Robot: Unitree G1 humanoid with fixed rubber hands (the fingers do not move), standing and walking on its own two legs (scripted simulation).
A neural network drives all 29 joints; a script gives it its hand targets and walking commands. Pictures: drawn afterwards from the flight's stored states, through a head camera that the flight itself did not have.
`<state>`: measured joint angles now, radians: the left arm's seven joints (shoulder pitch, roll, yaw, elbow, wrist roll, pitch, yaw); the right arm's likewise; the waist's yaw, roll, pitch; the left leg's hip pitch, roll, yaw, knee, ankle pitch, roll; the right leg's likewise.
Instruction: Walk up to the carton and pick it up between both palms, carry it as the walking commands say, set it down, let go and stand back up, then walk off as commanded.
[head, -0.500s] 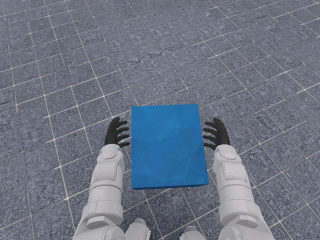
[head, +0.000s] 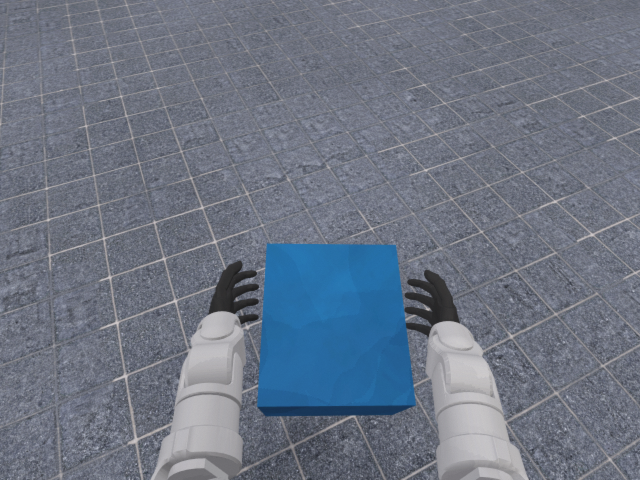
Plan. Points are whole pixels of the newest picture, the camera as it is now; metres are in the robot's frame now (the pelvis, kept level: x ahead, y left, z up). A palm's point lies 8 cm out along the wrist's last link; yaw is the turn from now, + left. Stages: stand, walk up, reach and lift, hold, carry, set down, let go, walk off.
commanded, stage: reach and lift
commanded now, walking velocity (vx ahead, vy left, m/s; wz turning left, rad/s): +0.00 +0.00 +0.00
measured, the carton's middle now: (330, 331) +0.36 +0.02 -0.10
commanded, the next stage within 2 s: hold in 1.78 s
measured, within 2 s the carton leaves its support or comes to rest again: neither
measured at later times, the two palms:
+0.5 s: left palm (208, 308) +0.31 +0.17 +0.06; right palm (457, 319) +0.32 -0.12 +0.05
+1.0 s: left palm (216, 306) +0.30 +0.15 +0.07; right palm (476, 328) +0.31 -0.14 +0.07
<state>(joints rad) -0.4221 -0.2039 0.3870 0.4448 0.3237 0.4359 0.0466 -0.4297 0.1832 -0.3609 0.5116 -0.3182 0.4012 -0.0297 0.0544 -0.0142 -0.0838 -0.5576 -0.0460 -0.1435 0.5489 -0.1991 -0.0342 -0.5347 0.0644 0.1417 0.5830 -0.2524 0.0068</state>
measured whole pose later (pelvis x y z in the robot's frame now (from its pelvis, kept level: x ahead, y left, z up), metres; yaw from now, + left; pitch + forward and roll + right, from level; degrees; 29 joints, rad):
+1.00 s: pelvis +0.01 +0.00 +0.02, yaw +1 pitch -7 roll +0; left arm -0.34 -0.17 0.26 0.33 0.33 0.76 0.02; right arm -0.33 0.17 -0.24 0.34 -0.32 0.75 -0.02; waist 0.00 0.00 -0.02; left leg -0.08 -0.03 -0.15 0.37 -0.17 -0.02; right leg -0.04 0.04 0.11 0.37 -0.21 0.00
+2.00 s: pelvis +0.01 +0.01 +0.02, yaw +1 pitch -7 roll +0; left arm -0.28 -0.16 0.21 0.27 0.29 0.77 0.01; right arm -0.27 0.15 -0.20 0.28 -0.28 0.78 -0.02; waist 0.00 -0.01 -0.02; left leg -0.08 -0.04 -0.14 0.38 -0.18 -0.01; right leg -0.04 0.04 0.12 0.38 -0.22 0.00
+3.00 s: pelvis -0.02 -0.05 -0.01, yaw +0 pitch +4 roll +0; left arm -0.20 -0.14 0.04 -0.32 0.10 1.21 0.24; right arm -0.16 0.13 -0.03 -0.38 -0.07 1.25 -0.24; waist -0.03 0.00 -0.12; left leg -0.51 0.12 0.04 0.76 -0.42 -0.04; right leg -0.46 0.09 -0.03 0.69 -0.30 -0.09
